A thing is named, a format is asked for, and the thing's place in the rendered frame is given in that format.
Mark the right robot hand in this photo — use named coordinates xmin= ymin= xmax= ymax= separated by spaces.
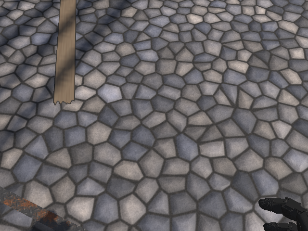
xmin=258 ymin=196 xmax=308 ymax=231

